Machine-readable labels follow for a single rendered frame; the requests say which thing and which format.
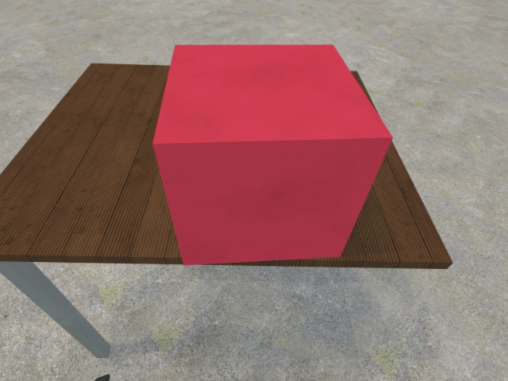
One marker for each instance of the table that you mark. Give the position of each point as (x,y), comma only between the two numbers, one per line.
(86,188)

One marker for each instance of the carton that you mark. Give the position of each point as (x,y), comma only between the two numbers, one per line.
(266,151)

